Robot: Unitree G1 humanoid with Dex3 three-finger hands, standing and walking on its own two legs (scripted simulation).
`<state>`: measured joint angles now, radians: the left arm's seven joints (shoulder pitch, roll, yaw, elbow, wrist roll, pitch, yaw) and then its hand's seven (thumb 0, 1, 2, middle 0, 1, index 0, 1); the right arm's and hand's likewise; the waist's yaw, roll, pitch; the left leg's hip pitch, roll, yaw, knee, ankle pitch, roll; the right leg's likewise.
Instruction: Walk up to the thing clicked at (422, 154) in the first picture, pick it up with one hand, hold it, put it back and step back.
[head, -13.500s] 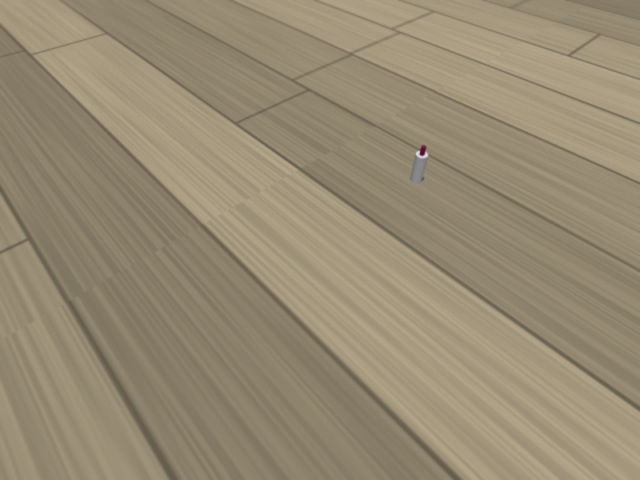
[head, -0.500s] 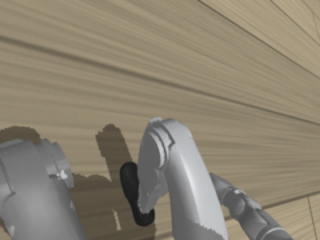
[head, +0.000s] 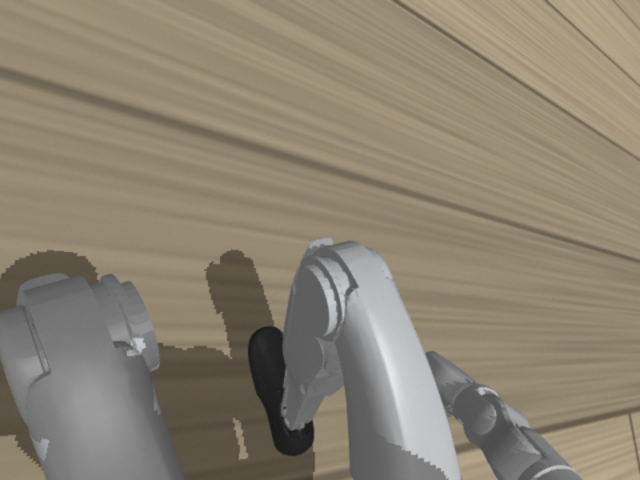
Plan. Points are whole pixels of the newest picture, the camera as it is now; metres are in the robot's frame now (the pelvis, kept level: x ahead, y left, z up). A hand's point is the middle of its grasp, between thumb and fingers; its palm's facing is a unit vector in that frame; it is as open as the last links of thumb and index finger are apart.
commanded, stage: settle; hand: left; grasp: from the side
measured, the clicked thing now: out of the picture +0.41 +0.32 -0.16
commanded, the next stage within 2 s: lift in 1.54 s
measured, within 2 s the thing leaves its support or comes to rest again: neither
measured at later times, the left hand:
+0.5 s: hand out of the picture +0.39 +0.34 -0.05, palm faces +0.39 -0.92 -0.05, open 8.1 cm
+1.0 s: hand out of the picture +0.40 +0.33 +0.02, palm faces +0.39 -0.92 -0.06, open 8.1 cm
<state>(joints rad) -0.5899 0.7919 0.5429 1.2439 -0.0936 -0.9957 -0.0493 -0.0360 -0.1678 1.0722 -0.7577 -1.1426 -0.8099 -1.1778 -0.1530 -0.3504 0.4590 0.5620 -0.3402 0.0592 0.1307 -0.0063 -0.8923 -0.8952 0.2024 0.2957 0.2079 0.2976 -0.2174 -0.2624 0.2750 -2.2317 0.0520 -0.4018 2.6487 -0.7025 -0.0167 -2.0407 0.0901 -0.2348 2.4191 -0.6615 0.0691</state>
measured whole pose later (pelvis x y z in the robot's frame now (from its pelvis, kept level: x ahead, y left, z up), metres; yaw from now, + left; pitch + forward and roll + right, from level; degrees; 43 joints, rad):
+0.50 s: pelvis +0.01 -0.01 +0.03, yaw +5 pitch +24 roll -12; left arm -0.52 0.59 0.45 0.90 -0.14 -0.70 -0.14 -0.04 -0.18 1.11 -0.77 -1.14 -0.82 -1.17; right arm -0.01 -0.29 0.22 0.60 -0.16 0.08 0.11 0.00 -0.88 -0.89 0.20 0.30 0.21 0.30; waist -0.13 -0.10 0.03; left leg -2.27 0.06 -0.26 2.50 -0.68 -0.01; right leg -2.11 0.03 -0.14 2.37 -0.70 0.04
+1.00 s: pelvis +0.02 -0.02 +0.06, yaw +9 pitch +30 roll -7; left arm -0.56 0.49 0.50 0.85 -0.16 -0.59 -0.23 -0.04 -0.21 1.15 -0.78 -1.13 -0.84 -1.17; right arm 0.04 -0.30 0.08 0.65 -0.09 0.06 0.06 0.00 -0.89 -0.89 0.20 0.30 0.20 0.30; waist -0.11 -0.03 -0.06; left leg -2.23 0.07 -0.18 2.38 -0.69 -0.04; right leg -2.13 0.01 -0.09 2.32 -0.72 0.02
